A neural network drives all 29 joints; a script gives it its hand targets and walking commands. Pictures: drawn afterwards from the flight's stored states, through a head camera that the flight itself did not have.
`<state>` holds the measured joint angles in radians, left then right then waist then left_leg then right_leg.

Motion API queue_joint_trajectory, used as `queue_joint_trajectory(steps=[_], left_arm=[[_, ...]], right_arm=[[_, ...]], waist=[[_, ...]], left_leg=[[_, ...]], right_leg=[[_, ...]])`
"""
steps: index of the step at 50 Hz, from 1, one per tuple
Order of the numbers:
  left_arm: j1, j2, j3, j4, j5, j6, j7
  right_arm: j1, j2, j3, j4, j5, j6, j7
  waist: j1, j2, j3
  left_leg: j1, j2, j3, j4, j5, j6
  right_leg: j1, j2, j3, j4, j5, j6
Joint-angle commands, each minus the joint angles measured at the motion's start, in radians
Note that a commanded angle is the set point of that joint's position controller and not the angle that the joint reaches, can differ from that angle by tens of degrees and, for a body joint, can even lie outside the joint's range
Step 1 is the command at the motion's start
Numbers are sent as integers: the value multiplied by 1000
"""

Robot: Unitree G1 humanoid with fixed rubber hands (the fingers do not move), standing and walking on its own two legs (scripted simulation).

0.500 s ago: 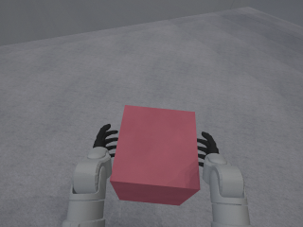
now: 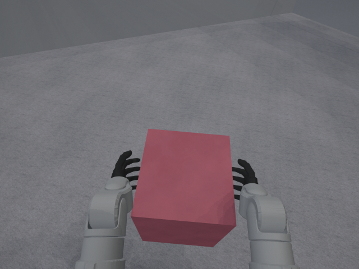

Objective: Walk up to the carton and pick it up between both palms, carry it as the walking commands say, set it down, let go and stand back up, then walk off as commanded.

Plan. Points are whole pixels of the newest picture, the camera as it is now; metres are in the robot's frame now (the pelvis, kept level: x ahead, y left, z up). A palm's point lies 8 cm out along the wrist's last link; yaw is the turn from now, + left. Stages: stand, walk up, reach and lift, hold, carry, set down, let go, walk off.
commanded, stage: carry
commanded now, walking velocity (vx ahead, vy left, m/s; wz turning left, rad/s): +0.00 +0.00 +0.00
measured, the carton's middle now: (182, 192) +0.32 +0.00 -0.03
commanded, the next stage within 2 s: hold in 0.22 s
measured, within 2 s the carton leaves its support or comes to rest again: neither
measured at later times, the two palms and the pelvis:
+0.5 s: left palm (113, 194) +0.27 +0.16 +0.04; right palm (238, 195) +0.28 -0.13 +0.03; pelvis +0.00 +0.01 +0.00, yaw +1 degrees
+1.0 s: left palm (109, 187) +0.28 +0.17 +0.05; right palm (235, 185) +0.29 -0.12 +0.05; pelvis +0.00 +0.01 +0.00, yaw +2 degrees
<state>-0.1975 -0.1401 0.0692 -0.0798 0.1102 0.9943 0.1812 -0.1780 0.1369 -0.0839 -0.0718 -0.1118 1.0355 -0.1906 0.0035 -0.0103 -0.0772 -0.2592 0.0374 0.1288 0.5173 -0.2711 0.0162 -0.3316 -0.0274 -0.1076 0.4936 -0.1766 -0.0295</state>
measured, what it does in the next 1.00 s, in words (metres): stands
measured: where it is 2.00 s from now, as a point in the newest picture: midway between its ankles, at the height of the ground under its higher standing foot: outside the picture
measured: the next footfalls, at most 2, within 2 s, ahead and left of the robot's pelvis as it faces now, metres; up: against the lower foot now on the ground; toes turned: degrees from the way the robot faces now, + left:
none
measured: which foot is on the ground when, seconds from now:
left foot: down 0.00-1.00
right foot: down 0.00-1.00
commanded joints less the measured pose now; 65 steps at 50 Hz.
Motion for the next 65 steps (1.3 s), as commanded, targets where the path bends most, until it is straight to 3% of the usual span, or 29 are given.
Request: queue_joint_trajectory(steps=[1,5,8,11,12,13,14,15,16,17,19,21,24,28,31,34,36,38,42,43,45,46,49,51,54,58,62,64,65], left_arm=[[-351,-910,-439,-93,-259,-39,-217],[-347,-938,-468,-158,-288,-42,-211],[-327,-889,-428,-55,-240,-50,-215],[-334,-878,-435,-97,-252,-59,-212],[-133,-587,-189,254,14,-111,-219],[-220,-555,-222,395,-4,-176,-225],[-217,-586,-270,303,-27,-219,-237],[-195,-647,-332,203,-51,-265,-260],[-280,-751,-400,119,-89,-302,-282],[-420,-856,-442,115,-122,-314,-301],[-589,-929,-528,56,-185,-339,-335],[-633,-963,-541,24,-200,-358,-343],[-609,-995,-481,183,-156,-346,-358],[-549,-1010,-376,407,-80,-312,-365],[-579,-1050,-330,487,-54,-305,-368],[-606,-1102,-340,492,-67,-306,-376],[-608,-1103,-298,534,-55,-311,-374],[-601,-1138,-324,495,-76,-320,-370],[-627,-1144,-321,488,-79,-326,-369],[-608,-1096,-250,490,-63,-335,-363],[-646,-1080,-245,490,-48,-335,-367],[-633,-1059,-215,530,-35,-332,-372],[-710,-1062,-228,542,-35,-338,-389],[-755,-1056,-222,570,-26,-346,-404],[-753,-1060,-203,596,-8,-378,-417],[-745,-1024,-171,618,10,-438,-430],[-687,-966,-102,635,46,-506,-424],[-678,-953,-92,658,54,-534,-425],[-673,-930,-77,665,68,-551,-423]], right_arm=[[-449,884,460,-158,274,-85,223],[-454,910,497,-232,304,-86,216],[-434,856,458,-140,254,-95,220],[-431,861,459,-158,270,-105,219],[-273,601,246,193,69,-153,244],[-327,590,268,246,76,-224,248],[-296,626,319,157,82,-267,257],[-287,664,361,49,101,-307,265],[-423,755,448,-16,154,-337,292],[-565,825,470,6,179,-346,313],[-635,903,483,17,190,-356,319],[-685,923,535,-5,212,-363,330],[-679,953,495,116,194,-348,352],[-543,910,337,387,113,-318,387],[-590,897,268,443,101,-323,430],[-674,906,256,388,111,-332,452],[-745,910,271,383,124,-332,465],[-771,920,300,311,140,-340,471],[-788,938,314,321,141,-340,474],[-880,987,455,268,145,-337,471],[-837,982,402,335,115,-333,469],[-815,982,385,368,105,-336,462],[-739,981,267,486,42,-361,452],[-701,990,202,560,6,-381,439],[-706,1020,160,586,-12,-415,418],[-722,1038,150,597,-22,-463,396],[-808,1086,248,541,32,-515,384],[-804,1089,269,544,29,-541,376],[-818,1091,280,549,31,-556,373]], waist=[[1,16,-263],[2,-5,-266],[1,7,-298],[1,21,-290],[56,88,31],[42,46,-5],[44,44,-68],[37,33,-133],[68,13,-241],[69,-8,-301],[-13,-52,-388],[-13,-62,-396],[-17,-17,-271],[-45,85,-61],[-37,102,-27],[-48,80,-72],[-21,60,-58],[-22,40,-117],[-23,18,-126],[105,-38,-121],[54,-17,-111],[72,-19,-108],[-11,34,-99],[-37,91,-98],[-44,77,-134],[-28,26,-197],[71,-58,-270],[72,-95,-317],[94,-107,-317]], left_leg=[[46,104,-112,-94,86,16],[43,104,-108,-91,73,15],[62,108,-104,-76,157,17],[63,110,-107,-71,156,15],[-16,-115,-174,-152,-15,13],[-31,-120,-185,-129,43,19],[-34,-126,-187,-133,105,17],[-41,-118,-190,-138,168,31],[-18,-107,-198,-120,252,35],[24,-106,-205,-107,247,31],[56,-115,-217,-89,225,34],[83,-109,-219,-82,189,34],[33,-108,-227,-103,85,29],[-4,-78,-244,-176,-17,5],[17,-55,-264,-200,19,-5],[90,-51,-273,-185,129,-12],[64,-49,-277,-193,86,-4],[97,-45,-290,-183,168,-2],[119,-48,-289,-170,142,1],[101,-46,-266,-193,94,24],[104,-56,-263,-201,65,23],[76,-62,-256,-192,63,25],[94,-56,-262,-196,10,17],[66,-61,-251,-196,-23,14],[57,-77,-238,-153,56,12],[27,-97,-226,-92,120,18],[-47,-112,-219,-33,182,43],[-92,-118,-222,-14,178,50],[-130,-120,-221,-4,165,52]], right_leg=[[104,-114,130,-73,53,-25],[111,-114,126,-79,47,-17],[128,-115,123,-52,134,-20],[121,-119,126,-55,135,-23],[374,74,205,-91,48,2],[399,83,211,-83,132,13],[437,81,210,-73,216,22],[481,78,225,-69,276,22],[521,82,227,-45,347,24],[512,89,215,-35,316,8],[539,91,205,-28,338,3],[486,93,197,-28,248,1],[463,93,186,-49,122,2],[449,103,159,-77,56,-7],[443,119,153,-76,62,-6],[430,125,163,-91,93,-7],[436,131,162,-83,67,3],[447,134,175,-77,106,4],[415,125,181,-76,83,9],[379,113,177,-81,33,6],[374,108,182,-84,39,-2],[395,98,191,-87,32,-2],[325,103,180,-72,4,-10],[323,97,180,-68,-1,-16],[319,89,193,-63,48,-21],[296,80,201,-48,103,-10],[320,64,233,-5,200,22],[332,60,245,15,241,30],[338,55,258,25,240,36]])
